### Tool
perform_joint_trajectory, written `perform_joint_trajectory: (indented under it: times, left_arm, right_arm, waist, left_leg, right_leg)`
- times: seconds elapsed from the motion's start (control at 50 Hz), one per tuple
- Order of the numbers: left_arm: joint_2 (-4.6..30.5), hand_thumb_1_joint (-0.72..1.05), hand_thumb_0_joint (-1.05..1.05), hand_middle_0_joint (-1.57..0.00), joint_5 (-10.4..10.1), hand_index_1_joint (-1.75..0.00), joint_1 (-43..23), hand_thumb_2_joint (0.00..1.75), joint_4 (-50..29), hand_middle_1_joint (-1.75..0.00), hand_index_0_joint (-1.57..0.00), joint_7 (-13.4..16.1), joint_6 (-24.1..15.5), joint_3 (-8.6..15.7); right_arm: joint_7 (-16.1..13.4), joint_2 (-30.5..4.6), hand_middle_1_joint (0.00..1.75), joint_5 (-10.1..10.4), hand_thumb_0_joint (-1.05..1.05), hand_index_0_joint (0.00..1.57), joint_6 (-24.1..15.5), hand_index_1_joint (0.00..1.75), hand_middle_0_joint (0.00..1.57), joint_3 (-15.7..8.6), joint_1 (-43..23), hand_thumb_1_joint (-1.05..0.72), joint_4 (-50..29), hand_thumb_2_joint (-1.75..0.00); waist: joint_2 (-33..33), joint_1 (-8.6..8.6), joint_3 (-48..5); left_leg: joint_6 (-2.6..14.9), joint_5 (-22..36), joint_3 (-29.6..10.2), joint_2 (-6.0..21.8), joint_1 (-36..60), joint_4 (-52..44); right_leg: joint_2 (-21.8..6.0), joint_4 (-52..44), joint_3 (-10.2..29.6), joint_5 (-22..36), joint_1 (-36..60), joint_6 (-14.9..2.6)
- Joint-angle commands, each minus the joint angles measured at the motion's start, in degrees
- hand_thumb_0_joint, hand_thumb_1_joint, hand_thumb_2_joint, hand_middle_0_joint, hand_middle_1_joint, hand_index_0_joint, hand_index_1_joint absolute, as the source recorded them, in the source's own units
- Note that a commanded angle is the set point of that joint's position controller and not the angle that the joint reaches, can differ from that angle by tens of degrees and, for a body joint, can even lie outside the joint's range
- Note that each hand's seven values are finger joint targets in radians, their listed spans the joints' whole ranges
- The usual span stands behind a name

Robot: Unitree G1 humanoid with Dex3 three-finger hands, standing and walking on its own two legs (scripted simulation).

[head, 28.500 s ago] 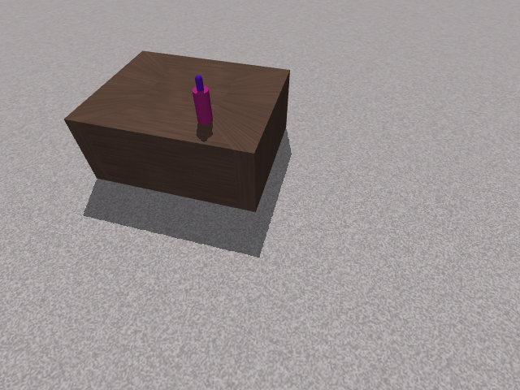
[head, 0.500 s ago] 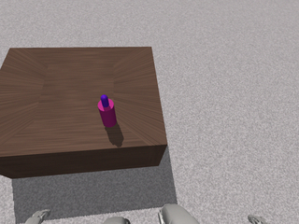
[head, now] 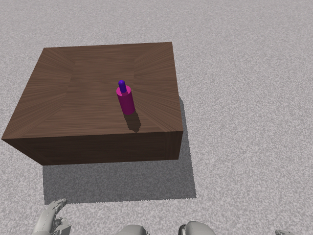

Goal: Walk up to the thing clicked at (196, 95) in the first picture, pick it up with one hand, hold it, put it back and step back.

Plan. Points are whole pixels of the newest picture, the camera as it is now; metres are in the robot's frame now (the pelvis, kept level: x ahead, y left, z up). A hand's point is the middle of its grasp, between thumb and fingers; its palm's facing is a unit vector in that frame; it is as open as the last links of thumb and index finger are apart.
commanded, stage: step back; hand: left
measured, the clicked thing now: (125, 96) +0.72 +0.18 -0.26
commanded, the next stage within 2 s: none
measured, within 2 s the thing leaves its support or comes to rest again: neither
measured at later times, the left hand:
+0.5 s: hand out of the picture -0.08 +0.26 -0.16, palm faces -0.06 -0.91 -0.40, open 7.4 cm
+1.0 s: hand out of the picture -0.20 +0.25 -0.14, palm faces +0.03 -0.92 -0.39, open 7.4 cm
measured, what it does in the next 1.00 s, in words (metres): walks backwards: left foot, then right foot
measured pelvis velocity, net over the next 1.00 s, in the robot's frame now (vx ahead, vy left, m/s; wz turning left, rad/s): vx -0.33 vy -0.02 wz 0.04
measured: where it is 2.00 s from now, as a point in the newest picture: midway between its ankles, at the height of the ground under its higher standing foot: outside the picture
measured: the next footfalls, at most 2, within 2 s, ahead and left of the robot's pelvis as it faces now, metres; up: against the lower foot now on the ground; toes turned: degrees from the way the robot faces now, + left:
left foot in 0.08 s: -0.02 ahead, +0.12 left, +0.00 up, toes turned +0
right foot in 0.50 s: -0.16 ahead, -0.15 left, +0.00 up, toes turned -2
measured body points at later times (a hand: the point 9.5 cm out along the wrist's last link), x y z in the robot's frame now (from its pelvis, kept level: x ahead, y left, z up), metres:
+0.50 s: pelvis -0.16 -0.02 -0.01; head -0.10 -0.02 +0.43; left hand -0.07 +0.31 -0.13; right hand -0.03 -0.33 -0.12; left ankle -0.06 +0.11 -0.73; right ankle -0.20 -0.15 -0.73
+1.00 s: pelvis -0.33 -0.02 +0.00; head -0.28 -0.01 +0.44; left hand -0.20 +0.30 -0.12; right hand -0.24 -0.33 -0.12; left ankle -0.31 +0.09 -0.73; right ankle -0.31 -0.16 -0.65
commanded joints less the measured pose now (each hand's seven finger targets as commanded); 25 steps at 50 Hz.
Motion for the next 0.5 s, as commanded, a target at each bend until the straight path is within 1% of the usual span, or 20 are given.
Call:
perform_joint_trajectory:
  times: [0.0, 0.02, 0.04, 0.06, 0.08, 0.1, 0.12, 0.14, 0.16, 0.18, 0.22, 0.24, 0.26, 0.32, 0.34, 0.36, 0.4, 0.44, 0.46, 0.48]
  left_arm:
    - [15.4, 0.90, 0.00, -0.20, 0.1, -0.30, -0.3, 0.90, -4.5, -0.30, -0.20, 0.9, -0.3, 4.3]
    - [15.6, 0.90, 0.00, -0.20, -0.2, -0.30, -1.2, 0.90, -4.6, -0.30, -0.20, 0.6, 0.0, 4.2]
    - [14.2, 0.90, 0.00, -0.20, -0.3, -0.30, 0.5, 0.90, -4.4, -0.30, -0.20, 0.5, 0.4, 3.5]
    - [11.7, 0.90, 0.00, -0.20, -0.5, -0.30, 1.3, 0.90, -4.8, -0.30, -0.20, 0.4, 0.3, 3.0]
    - [13.4, 0.90, 0.00, -0.20, -0.3, -0.30, -3.7, 0.90, -5.3, -0.30, -0.20, 1.2, 0.2, 4.2]
    - [13.6, 0.90, 0.00, -0.20, 0.5, -0.30, -4.2, 0.90, -4.1, -0.30, -0.20, 1.7, 0.4, 4.6]
    - [13.0, 0.90, 0.00, -0.20, -0.1, -0.30, -2.3, 0.90, -2.6, -0.30, -0.20, 1.7, 0.5, 4.7]
    - [12.3, 0.90, 0.00, -0.20, -1.1, -0.30, 0.7, 0.90, -1.4, -0.30, -0.20, 1.6, 0.6, 4.6]
    - [12.6, 0.90, 0.00, -0.20, -1.3, -0.30, 3.4, 0.90, -0.5, -0.30, -0.20, 1.4, 0.6, 4.8]
    - [13.0, 0.90, 0.00, -0.20, -1.1, -0.30, 5.2, 0.90, 0.1, -0.30, -0.20, 1.3, 0.5, 5.0]
    - [12.2, 0.90, 0.00, -0.20, -0.5, -0.30, 5.4, 0.90, 0.2, -0.30, -0.20, 1.2, 0.3, 4.8]
    - [12.1, 0.90, 0.00, -0.20, -0.3, -0.30, 4.4, 0.90, -0.3, -0.30, -0.20, 1.2, 0.3, 4.7]
    - [12.0, 0.90, 0.00, -0.20, -0.1, -0.30, 4.0, 0.90, -0.7, -0.30, -0.20, 1.2, 0.1, 4.5]
    - [11.8, 0.90, 0.00, -0.20, -0.3, -0.30, 3.4, 0.90, -0.8, -0.30, -0.20, 0.8, 0.1, 4.2]
    - [11.5, 0.90, 0.00, -0.20, -0.3, -0.30, 4.5, 0.90, -0.6, -0.30, -0.20, 0.7, 0.1, 4.0]
    - [11.5, 0.90, 0.00, -0.20, -0.3, -0.30, 5.6, 0.90, 0.0, -0.30, -0.20, 0.5, -0.1, 3.8]
    - [11.6, 0.90, 0.00, -0.20, -0.2, -0.30, 7.5, 0.90, 1.5, -0.30, -0.20, 0.0, -0.3, 3.9]
    - [11.1, 0.90, 0.00, -0.20, -0.1, -0.30, 13.8, 0.90, 4.6, -0.30, -0.20, -0.1, -0.8, 3.8]
    - [12.1, 0.90, 0.00, -0.20, 0.5, -0.30, 14.5, 0.90, 5.1, -0.30, -0.20, 0.0, -1.1, 4.2]
    - [15.4, 0.90, 0.00, -0.20, 1.4, -0.30, 13.3, 0.90, 4.4, -0.30, -0.20, 0.0, -1.5, 5.2]
  right_arm:
    - [0.1, -8.6, 0.30, -0.6, 0.00, 0.20, -1.9, 0.30, 0.20, -3.2, 6.0, -0.90, -2.8, -0.90]
    - [0.3, -8.4, 0.30, -0.7, 0.00, 0.20, -2.0, 0.30, 0.20, -3.4, 8.7, -0.90, -1.7, -0.90]
    - [0.4, -10.0, 0.30, -1.2, 0.00, 0.20, -2.2, 0.30, 0.20, -4.0, 7.3, -0.90, -2.3, -0.90]
    - [0.5, -14.2, 0.30, -2.5, 0.00, 0.20, -2.5, 0.30, 0.20, -4.9, 6.0, -0.90, -3.4, -0.90]
    - [0.9, -19.4, 0.30, -2.0, 0.00, 0.20, -2.4, 0.30, 0.20, -5.8, 3.0, -0.90, -4.6, -0.90]
    - [0.6, -19.0, 0.30, -1.9, 0.00, 0.20, -2.7, 0.30, 0.20, -5.9, 0.2, -0.90, -5.1, -0.90]
    - [0.2, -15.8, 0.30, -1.8, 0.00, 0.20, -3.0, 0.30, 0.20, -4.8, -2.6, -0.90, -5.1, -0.90]
    - [-0.1, -13.3, 0.30, -2.1, 0.00, 0.20, -3.1, 0.30, 0.20, -3.8, -5.0, -0.90, -5.4, -0.90]
    - [-0.2, -12.8, 0.30, -2.0, 0.00, 0.20, -3.2, 0.30, 0.20, -3.7, -5.7, -0.90, -6.1, -0.90]
    - [-0.4, -11.7, 0.30, -1.6, 0.00, 0.20, -3.2, 0.30, 0.20, -3.7, -5.8, -0.90, -6.3, -0.90]
    - [-0.5, -10.2, 0.30, -1.4, 0.00, 0.20, -3.1, 0.30, 0.20, -3.6, -2.7, -0.90, -6.2, -0.90]
    - [-0.6, -10.4, 0.30, -1.3, 0.00, 0.20, -3.0, 0.30, 0.20, -3.9, -1.2, -0.90, -6.2, -0.90]
    - [-0.8, -10.4, 0.30, -1.1, 0.00, 0.20, -3.0, 0.30, 0.20, -4.0, 0.1, -0.90, -5.9, -0.90]
    - [-0.7, -11.9, 0.30, -1.1, 0.00, 0.20, -2.8, 0.30, 0.20, -4.5, 1.0, -0.90, -6.6, -0.90]
    - [-0.7, -12.5, 0.30, -1.2, 0.00, 0.20, -2.7, 0.30, 0.20, -4.8, 0.1, -0.90, -7.1, -0.90]
    - [-0.5, -12.7, 0.30, -1.4, 0.00, 0.20, -2.5, 0.30, 0.20, -4.7, -0.2, -0.90, -7.4, -0.90]
    - [-0.2, -13.7, 0.30, -1.5, 0.00, 0.20, -2.0, 0.30, 0.20, -4.9, -1.8, -0.90, -7.9, -0.90]
    - [0.0, -14.1, 0.30, -0.9, 0.00, 0.20, -1.2, 0.30, 0.20, -4.8, -5.2, -0.90, -8.5, -0.90]
    - [0.2, -12.7, 0.30, -0.6, 0.00, 0.20, -0.9, 0.30, 0.20, -4.1, -5.2, -0.90, -8.6, -0.90]
    - [0.3, -9.7, 0.30, -0.4, 0.00, 0.20, -0.7, 0.30, 0.20, -3.3, -4.2, -0.90, -8.8, -0.90]
  waist:
    - [-11.4, -0.38, -15.1]
    - [-10.7, -1.99, -15.2]
    - [-5.7, -1.77, -13.4]
    - [7.4, -1.45, -12.9]
    - [12.2, -3.64, -10.3]
    - [9.3, -3.42, -8.6]
    - [4.2, -1.13, -7.8]
    - [3.0, 1.22, -7.7]
    - [4.8, 2.28, -7.6]
    - [5.9, 2.61, -8.2]
    - [5.9, 0.83, -9.3]
    - [6.2, -0.54, -9.8]
    - [5.7, -1.13, -10.3]
    - [7.7, -2.40, -11.5]
    - [9.3, -1.87, -12.4]
    - [9.0, -1.80, -13.8]
    - [11.2, -1.31, -14.5]
    - [10.4, 2.10, -16.5]
    - [7.8, 2.68, -15.7]
    - [-1.3, 1.80, -13.1]
  left_leg:
    - [2.47, 6.2, 3.8, 2.1, 2.9, -17.4]
    - [3.32, 12.6, 5.1, 2.1, 7.6, -24.5]
    - [4.86, 16.1, -0.4, 4.9, 9.5, -28.7]
    - [9.43, 21.1, -18.6, 18.2, 12.0, -32.9]
    - [17.07, 28.5, -26.3, 27.5, 2.3, -35.7]
    - [19.49, 31.1, -26.7, 28.9, -2.7, -35.7]
    - [16.99, 36.6, -19.5, 24.5, -1.8, -33.2]
    - [14.32, 39.4, -13.8, 20.2, 0.8, -31.4]
    - [13.01, 39.9, -10.5, 18.5, 1.8, -30.2]
    - [13.41, 41.7, -9.0, 17.8, 5.7, -28.7]
    - [14.34, 46.5, -8.2, 17.6, 11.9, -26.8]
    - [15.55, 47.0, -9.2, 18.9, 14.0, -26.5]
    - [15.91, 47.9, -8.9, 19.0, 17.1, -25.7]
    - [16.80, 46.1, -8.6, 20.2, 15.9, -25.6]
    - [16.74, 44.3, -8.7, 21.0, 15.6, -25.4]
    - [16.29, 42.4, -8.1, 20.2, 15.1, -24.9]
    - [14.40, 34.9, -7.9, 19.5, 10.1, -25.6]
    - [12.01, 32.9, -6.6, 18.6, 7.1, -21.8]
    - [9.17, 27.9, -5.4, 16.4, 2.2, -19.8]
    - [5.89, 16.2, -4.1, 10.3, -7.8, -13.3]
  right_leg:
    - [-12.0, -5.0, 13.8, 16.9, 13.5, -8.60]
    - [-11.3, -4.2, 13.1, 12.0, 9.7, -6.85]
    - [-8.2, -1.3, 11.8, 4.7, 4.0, -3.76]
    - [-0.7, 10.0, 6.5, -9.1, -6.6, -0.14]
    - [6.1, 23.1, 5.0, -24.4, -7.3, 1.62]
    - [6.9, 33.1, 11.5, -25.3, -5.3, 1.43]
    - [8.1, 38.0, 14.6, -21.8, -5.7, 0.91]
    - [8.5, 40.5, 15.0, -18.0, -8.0, 0.68]
    - [8.5, 41.6, 14.4, -16.1, -8.6, 0.85]
    - [8.1, 41.7, 13.6, -14.7, -9.8, 1.52]
    - [7.6, 39.0, 12.3, -15.2, -11.3, 3.31]
    - [7.1, 36.7, 11.6, -16.3, -11.5, 3.97]
    - [6.6, 33.7, 11.1, -16.4, -12.5, 4.28]
    - [4.9, 26.2, 8.6, -18.2, -8.3, 4.38]
    - [3.7, 22.2, 8.2, -17.9, -6.5, 4.08]
    - [3.2, 18.0, 6.3, -17.5, -4.1, 3.84]
    - [2.3, 9.2, 3.1, -15.2, 1.9, 2.79]
    - [1.9, -6.3, 1.1, -5.1, 9.4, 1.06]
    - [1.6, -9.3, 2.5, -1.5, 12.4, 0.15]
    - [-4.9, -12.5, 15.1, -5.5, 14.0, -1.80]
